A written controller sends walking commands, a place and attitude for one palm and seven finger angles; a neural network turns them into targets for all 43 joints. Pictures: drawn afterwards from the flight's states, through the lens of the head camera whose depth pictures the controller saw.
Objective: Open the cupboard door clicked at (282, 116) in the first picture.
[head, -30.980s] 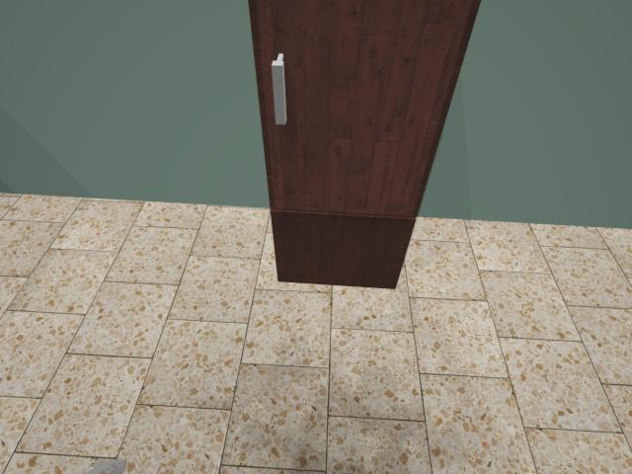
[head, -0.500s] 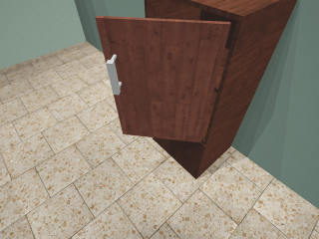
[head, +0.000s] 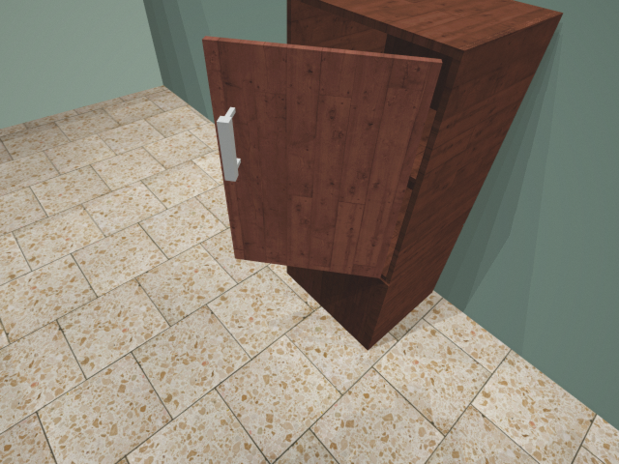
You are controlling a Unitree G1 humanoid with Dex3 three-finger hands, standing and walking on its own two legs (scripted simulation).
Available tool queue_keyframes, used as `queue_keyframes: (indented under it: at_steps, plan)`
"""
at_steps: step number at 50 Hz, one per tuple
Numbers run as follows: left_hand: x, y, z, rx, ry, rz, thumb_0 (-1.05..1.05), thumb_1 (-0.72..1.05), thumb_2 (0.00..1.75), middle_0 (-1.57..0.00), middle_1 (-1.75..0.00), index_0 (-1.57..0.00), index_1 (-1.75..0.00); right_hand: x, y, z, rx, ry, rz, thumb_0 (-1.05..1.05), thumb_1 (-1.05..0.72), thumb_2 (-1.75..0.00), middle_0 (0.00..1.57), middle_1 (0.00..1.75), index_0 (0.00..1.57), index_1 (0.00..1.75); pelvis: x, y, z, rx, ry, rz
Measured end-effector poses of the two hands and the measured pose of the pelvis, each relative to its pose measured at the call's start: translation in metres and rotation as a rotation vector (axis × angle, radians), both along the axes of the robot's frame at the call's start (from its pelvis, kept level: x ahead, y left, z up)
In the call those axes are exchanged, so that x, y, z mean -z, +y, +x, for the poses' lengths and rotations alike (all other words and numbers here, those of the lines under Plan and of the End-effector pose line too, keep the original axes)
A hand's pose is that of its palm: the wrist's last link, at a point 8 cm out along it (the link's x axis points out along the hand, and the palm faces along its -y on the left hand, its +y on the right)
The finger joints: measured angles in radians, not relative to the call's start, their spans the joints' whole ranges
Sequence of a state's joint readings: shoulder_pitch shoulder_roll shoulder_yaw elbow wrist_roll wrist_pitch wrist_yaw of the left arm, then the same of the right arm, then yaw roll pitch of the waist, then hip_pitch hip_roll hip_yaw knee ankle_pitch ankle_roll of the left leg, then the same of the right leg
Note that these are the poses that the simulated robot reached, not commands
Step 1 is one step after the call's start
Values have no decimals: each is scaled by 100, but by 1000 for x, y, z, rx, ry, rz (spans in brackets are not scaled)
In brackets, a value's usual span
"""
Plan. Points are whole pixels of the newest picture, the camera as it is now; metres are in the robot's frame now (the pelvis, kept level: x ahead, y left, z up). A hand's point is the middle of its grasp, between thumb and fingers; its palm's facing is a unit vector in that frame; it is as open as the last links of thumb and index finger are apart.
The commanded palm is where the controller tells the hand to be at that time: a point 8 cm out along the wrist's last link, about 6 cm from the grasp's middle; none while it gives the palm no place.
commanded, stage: come to a stop and stand still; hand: left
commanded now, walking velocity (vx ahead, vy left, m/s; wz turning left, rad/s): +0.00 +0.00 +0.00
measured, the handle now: (231, 144) +0.69 +0.19 +0.05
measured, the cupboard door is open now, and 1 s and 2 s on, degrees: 40 40 40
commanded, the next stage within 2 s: look again from close up in 0.70 s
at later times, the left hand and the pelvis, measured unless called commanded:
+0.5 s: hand out of the picture -0.02 +0.21 -0.18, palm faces +0.00 -0.98 -0.18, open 7.4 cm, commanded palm none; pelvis +0.00 +0.04 +0.00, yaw -1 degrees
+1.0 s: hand out of the picture -0.02 +0.23 -0.18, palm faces -0.01 -0.98 -0.22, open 7.4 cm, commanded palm none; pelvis +0.00 +0.04 +0.00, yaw -1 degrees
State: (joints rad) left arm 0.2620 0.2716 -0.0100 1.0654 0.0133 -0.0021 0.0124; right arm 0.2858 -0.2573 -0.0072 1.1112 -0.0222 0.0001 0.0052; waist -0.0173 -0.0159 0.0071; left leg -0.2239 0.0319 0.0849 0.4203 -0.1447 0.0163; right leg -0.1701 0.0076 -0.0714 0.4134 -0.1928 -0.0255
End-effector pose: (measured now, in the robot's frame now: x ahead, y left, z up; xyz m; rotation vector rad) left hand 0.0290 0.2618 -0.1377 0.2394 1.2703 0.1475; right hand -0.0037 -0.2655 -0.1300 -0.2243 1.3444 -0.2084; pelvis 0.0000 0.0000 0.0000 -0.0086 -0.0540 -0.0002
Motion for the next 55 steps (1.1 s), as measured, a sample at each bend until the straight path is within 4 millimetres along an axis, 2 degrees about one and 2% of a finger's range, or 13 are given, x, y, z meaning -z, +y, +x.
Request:
queue_keyframes:
  at_steps: [5,9,14,23,28,33,43,55]
  plan:
    - [7,-3,-23,-15,72,-28,1,91,90,-20,-30,-20,-30,2,21,-22,31,63,23,1,-90,-90,20,30,20,30,0,9,0,3,5,-2]
    - [11,-5,-35,-24,107,-50,1,91,90,-20,-30,-20,-30,3,37,-26,43,75,36,1,-90,-90,20,30,20,30,-1,16,0,5,7,-3]
    - [14,-5,-42,-32,121,-70,1,91,90,-20,-30,-20,-30,5,53,-17,45,50,47,1,-90,-90,20,30,20,30,0,26,-1,7,7,-3]
    - [15,-1,-47,-45,115,-83,1,91,90,-20,-30,-20,-30,5,70,14,26,-33,60,1,-90,-90,20,30,20,30,0,39,-2,8,10,-1]
    - [14,5,-51,-50,119,-78,1,91,90,-20,-30,-20,-30,5,74,25,17,-63,61,1,-90,-90,20,30,20,30,0,44,-3,10,12,0]
    - [12,11,-55,-55,128,-68,1,91,90,-20,-30,-20,-30,5,74,28,16,-69,56,1,-90,-90,20,30,20,30,0,46,-2,11,13,1]
    - [8,17,-56,-55,143,-47,1,91,90,-20,-30,-20,-30,6,67,17,29,-34,48,1,-90,-90,20,30,20,30,0,46,0,14,14,4]
    - [5,8,-39,-38,121,-44,1,91,90,-20,-30,-20,-30,9,62,6,48,7,60,1,-90,-90,20,30,20,30,-1,38,4,17,18,7]
